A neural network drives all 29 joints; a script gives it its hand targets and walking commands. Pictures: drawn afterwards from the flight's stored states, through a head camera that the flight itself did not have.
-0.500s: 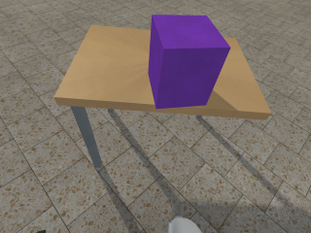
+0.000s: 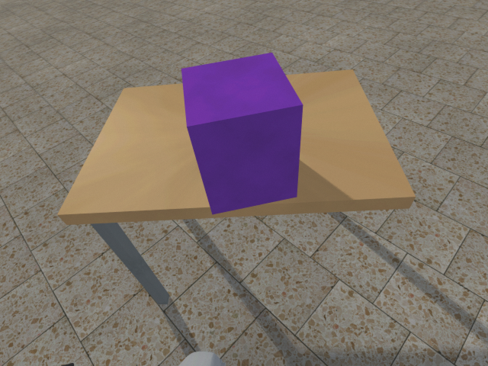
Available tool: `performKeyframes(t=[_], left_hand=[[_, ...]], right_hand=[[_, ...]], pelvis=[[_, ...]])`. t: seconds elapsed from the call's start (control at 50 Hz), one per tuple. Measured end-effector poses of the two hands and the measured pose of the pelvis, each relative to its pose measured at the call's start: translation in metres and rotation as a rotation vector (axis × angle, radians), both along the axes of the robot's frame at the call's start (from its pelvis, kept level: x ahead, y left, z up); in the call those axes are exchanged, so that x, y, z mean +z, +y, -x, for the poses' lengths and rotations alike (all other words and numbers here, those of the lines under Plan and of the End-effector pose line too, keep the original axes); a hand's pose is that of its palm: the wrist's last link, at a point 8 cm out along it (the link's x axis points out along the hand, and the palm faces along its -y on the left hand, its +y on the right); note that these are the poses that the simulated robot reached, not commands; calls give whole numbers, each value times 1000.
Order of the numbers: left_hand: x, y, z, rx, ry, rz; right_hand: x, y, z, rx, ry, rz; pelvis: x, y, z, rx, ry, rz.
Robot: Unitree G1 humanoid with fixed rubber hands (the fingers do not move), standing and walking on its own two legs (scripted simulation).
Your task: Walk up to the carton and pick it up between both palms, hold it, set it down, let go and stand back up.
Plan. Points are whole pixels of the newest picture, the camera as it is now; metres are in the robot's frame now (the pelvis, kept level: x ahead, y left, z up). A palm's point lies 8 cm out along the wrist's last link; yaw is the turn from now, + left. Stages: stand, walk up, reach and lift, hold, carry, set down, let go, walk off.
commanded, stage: walk up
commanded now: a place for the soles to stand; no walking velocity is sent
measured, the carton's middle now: (241, 135) +0.57 +0.02 +0.05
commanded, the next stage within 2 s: none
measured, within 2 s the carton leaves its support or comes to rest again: neither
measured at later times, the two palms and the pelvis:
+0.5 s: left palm (66, 358) +0.17 +0.36 -0.13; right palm out of the picture +0.15 -0.28 -0.08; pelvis +0.10 +0.05 -0.01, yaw +1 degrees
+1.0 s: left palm (58, 351) +0.18 +0.36 -0.10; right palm (423, 363) +0.17 -0.27 -0.12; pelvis +0.10 +0.04 -0.01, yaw +1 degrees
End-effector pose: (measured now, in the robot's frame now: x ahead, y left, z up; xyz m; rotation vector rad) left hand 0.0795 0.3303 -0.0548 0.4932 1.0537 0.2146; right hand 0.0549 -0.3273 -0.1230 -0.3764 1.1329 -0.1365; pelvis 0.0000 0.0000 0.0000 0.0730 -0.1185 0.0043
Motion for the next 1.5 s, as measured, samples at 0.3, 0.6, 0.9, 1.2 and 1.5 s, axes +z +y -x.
performKeyframes(t=[0.3,0.6,0.9,1.2,1.5], left_hand=[[-41,26,-64,7,58,98],[-76,26,-98,20,101,155],[-38,34,-100,41,23,38],[-60,24,-104,33,25,123],[-59,28,-109,36,24,120]], right_hand=[[23,28,-66,3,58,80],[35,44,-99,-14,48,124],[-2,53,-111,-13,2,11],[20,46,-113,-18,2,75],[22,50,-124,-14,-10,74]], pelvis=[[-4,34,-70,11,69,66],[-11,44,-106,5,92,67],[-14,36,-103,17,77,64],[-13,37,-106,19,85,63],[-12,40,-111,19,92,67]])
